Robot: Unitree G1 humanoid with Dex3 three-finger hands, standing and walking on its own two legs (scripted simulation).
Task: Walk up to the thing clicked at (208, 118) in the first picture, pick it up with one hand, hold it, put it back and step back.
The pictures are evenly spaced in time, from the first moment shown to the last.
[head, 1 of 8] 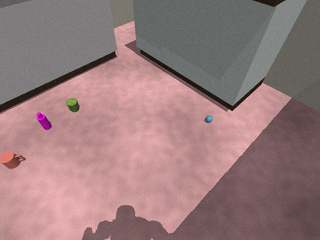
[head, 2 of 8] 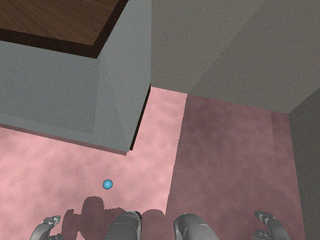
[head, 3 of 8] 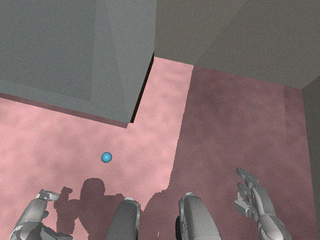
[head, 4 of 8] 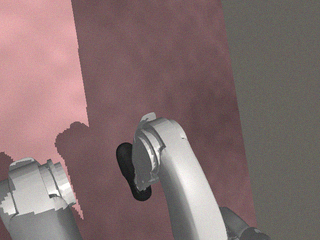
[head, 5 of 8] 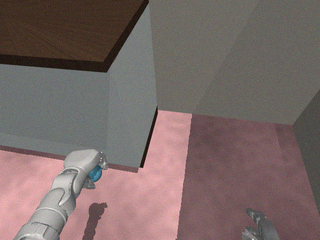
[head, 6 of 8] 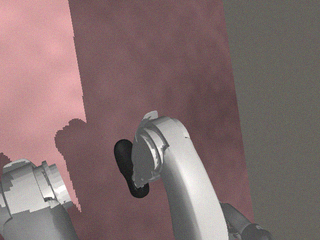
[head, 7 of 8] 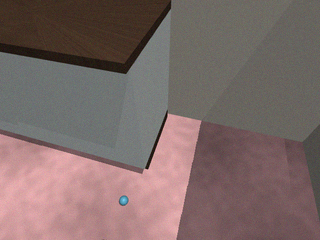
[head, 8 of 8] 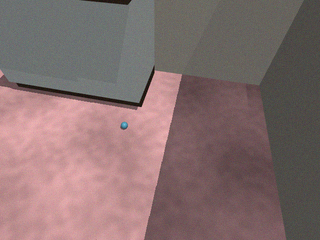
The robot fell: no
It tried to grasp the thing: yes
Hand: left
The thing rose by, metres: 0.69
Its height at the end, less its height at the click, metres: +0.00
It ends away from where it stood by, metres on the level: 0.01
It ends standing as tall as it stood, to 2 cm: yes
